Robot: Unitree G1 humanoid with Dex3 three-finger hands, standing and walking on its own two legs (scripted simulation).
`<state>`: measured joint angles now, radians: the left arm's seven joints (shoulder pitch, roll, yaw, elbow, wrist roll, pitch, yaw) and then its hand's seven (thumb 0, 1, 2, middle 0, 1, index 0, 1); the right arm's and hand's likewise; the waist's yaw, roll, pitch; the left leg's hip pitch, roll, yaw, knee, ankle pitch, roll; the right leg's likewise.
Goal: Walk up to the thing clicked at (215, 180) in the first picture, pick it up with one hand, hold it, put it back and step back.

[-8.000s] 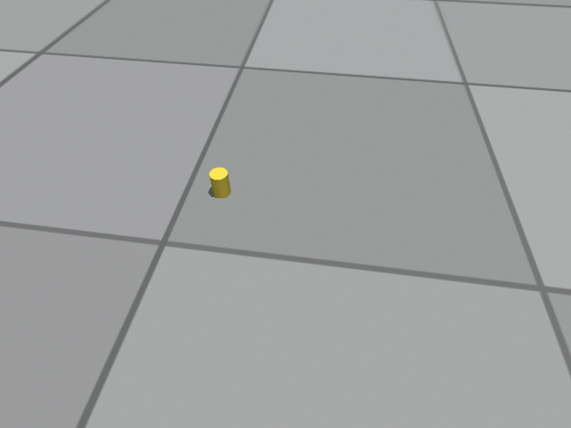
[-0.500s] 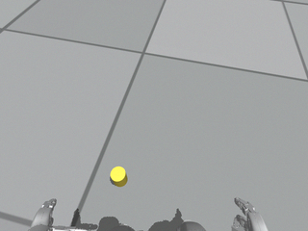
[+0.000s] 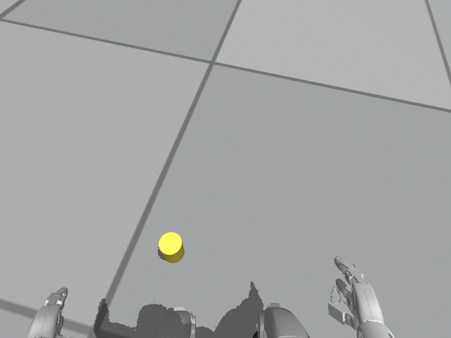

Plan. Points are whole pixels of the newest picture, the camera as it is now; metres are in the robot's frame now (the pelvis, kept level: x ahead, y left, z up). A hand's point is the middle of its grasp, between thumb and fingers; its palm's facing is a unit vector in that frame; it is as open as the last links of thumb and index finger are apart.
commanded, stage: go down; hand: left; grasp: from the side
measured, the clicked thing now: (172, 248) +0.44 +0.18 -0.63
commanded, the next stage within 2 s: approach in 1.96 s
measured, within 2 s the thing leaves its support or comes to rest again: neither
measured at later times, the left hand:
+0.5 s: hand (90, 274) +0.26 +0.30 -0.21, palm faces +0.13 -0.97 -0.22, open 17.3 cm
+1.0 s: hand (89, 256) +0.32 +0.34 -0.27, palm faces +0.14 -0.98 -0.14, open 16.9 cm
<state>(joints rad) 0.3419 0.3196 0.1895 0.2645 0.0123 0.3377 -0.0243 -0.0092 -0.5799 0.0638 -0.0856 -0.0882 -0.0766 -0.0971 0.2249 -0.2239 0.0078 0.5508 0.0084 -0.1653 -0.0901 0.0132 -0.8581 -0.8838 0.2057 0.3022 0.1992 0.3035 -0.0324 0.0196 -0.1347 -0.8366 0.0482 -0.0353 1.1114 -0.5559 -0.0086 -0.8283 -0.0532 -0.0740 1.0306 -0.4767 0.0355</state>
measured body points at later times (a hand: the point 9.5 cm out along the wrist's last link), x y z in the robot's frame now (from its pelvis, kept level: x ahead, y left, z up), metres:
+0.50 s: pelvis -0.05 +0.00 -0.13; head +0.11 +0.03 +0.29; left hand +0.25 +0.36 -0.19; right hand +0.12 -0.27 -0.22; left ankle -0.01 +0.12 -0.66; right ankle +0.01 -0.15 -0.66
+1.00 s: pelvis -0.09 -0.01 -0.24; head +0.12 +0.03 +0.16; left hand +0.31 +0.39 -0.26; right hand +0.05 -0.29 -0.35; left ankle -0.01 +0.12 -0.66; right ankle +0.01 -0.15 -0.66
